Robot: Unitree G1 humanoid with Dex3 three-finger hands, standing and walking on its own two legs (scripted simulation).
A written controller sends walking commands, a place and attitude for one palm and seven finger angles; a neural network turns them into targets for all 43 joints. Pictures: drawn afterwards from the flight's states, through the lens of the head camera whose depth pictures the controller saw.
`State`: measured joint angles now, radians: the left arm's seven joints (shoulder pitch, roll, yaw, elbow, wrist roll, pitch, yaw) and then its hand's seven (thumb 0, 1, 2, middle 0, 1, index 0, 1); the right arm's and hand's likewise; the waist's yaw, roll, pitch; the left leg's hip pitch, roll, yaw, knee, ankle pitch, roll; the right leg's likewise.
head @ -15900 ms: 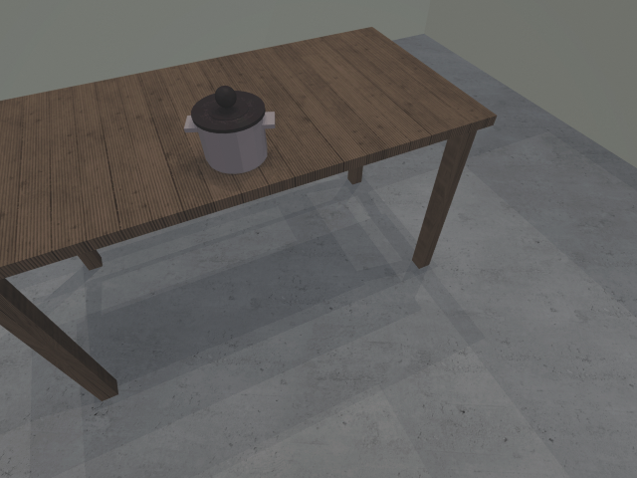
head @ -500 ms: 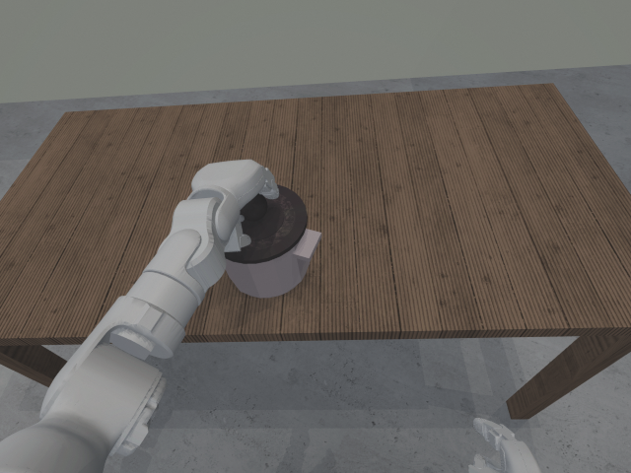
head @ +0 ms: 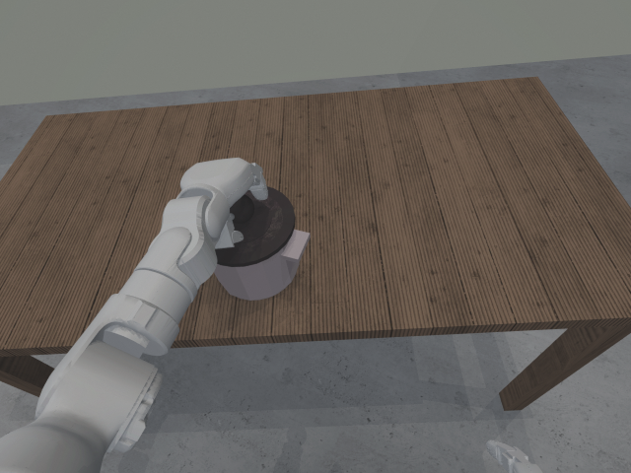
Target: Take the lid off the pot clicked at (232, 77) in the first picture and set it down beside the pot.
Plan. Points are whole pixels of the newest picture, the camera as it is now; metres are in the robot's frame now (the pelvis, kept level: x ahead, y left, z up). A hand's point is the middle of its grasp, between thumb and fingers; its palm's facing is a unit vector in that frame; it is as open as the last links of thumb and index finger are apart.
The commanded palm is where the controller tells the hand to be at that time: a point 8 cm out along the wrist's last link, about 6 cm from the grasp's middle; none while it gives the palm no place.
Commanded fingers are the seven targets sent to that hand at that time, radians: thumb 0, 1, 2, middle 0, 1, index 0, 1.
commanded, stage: close the fingers and squeeze the knob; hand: left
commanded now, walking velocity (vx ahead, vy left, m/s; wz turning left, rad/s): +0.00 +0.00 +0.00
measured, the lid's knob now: (239, 208) +0.47 +0.12 +0.06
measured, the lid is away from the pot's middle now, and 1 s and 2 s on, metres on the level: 0.00 0.00 0.01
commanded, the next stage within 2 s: lift the lid straight up in 1.22 s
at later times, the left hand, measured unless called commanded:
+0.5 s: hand (227, 214) +0.44 +0.12 +0.08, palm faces -0.31 -0.10 -0.95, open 7.8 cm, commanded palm +0.42 +0.14 +0.15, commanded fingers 0.00 0.34 0.85 -0.75 -0.99 -0.75 -0.99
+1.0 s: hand (227, 215) +0.43 +0.12 +0.08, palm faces -0.31 -0.09 -0.94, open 7.7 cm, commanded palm +0.43 +0.14 +0.15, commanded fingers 0.00 0.53 0.95 -0.88 -1.04 -0.76 -0.98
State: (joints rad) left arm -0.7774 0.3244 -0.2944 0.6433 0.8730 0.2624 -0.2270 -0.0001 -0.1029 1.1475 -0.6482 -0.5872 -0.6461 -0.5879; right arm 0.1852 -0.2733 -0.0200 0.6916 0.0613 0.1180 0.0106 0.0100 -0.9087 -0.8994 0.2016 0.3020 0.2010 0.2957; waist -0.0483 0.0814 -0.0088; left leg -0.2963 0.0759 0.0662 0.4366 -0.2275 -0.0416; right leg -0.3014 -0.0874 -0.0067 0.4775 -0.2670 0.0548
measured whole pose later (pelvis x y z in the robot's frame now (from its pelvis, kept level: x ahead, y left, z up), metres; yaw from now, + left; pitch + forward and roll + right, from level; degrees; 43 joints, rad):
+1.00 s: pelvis +0.00 +0.00 +0.00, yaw +0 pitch +5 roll +1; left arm -0.79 0.33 -0.30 0.64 0.87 0.27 -0.24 0.01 0.25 0.82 -0.75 -0.98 -0.63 -0.91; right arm 0.16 -0.27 -0.01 0.68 0.06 0.12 0.01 0.01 -0.91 -0.90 0.20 0.30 0.20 0.30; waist -0.04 0.08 -0.01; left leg -0.30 0.07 0.06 0.45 -0.23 -0.04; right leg -0.30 -0.09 -0.01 0.47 -0.27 0.06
